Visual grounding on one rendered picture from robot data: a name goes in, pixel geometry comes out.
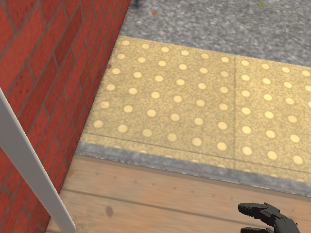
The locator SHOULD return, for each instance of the robot right hand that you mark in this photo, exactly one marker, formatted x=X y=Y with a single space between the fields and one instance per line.
x=269 y=215

